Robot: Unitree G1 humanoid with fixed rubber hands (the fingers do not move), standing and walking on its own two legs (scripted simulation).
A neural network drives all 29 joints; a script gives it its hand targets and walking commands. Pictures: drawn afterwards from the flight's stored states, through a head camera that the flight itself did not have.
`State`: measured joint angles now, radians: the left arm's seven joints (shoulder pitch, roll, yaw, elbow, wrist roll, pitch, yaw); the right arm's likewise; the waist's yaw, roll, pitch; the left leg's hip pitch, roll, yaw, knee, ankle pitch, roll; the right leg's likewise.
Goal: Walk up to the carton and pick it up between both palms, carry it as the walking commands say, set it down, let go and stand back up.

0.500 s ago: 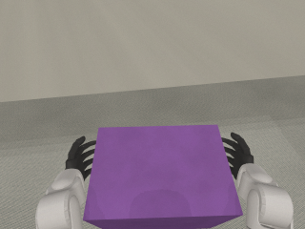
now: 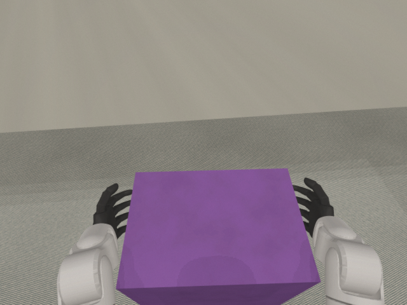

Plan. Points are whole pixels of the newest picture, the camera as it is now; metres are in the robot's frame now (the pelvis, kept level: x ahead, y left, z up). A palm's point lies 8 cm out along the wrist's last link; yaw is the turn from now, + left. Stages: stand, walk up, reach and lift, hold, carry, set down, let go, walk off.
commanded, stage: carry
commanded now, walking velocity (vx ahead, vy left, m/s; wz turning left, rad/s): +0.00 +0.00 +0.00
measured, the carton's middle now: (212, 243) +0.24 +0.00 -0.01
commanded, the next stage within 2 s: none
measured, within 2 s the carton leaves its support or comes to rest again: neither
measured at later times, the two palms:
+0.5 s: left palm (99, 243) +0.22 +0.19 +0.07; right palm (317, 235) +0.22 -0.18 +0.07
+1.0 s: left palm (97, 257) +0.20 +0.20 +0.05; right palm (312, 250) +0.20 -0.17 +0.05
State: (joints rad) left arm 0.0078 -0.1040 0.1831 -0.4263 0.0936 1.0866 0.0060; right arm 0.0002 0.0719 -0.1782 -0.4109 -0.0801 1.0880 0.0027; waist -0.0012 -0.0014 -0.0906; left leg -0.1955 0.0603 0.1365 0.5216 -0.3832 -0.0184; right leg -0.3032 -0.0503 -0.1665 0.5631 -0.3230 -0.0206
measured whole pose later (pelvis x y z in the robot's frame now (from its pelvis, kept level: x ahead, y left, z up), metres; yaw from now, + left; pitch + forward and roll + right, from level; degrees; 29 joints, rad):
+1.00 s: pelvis -0.07 +0.01 +0.00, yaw +0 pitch +2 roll +1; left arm -0.12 -0.08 0.21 0.00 0.18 0.82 -0.01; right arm -0.12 0.08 -0.21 0.01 -0.19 0.82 0.03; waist 0.00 -0.01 -0.08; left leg -0.26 0.03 0.15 0.51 -0.29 0.02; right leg -0.35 -0.08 -0.16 0.52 -0.20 -0.01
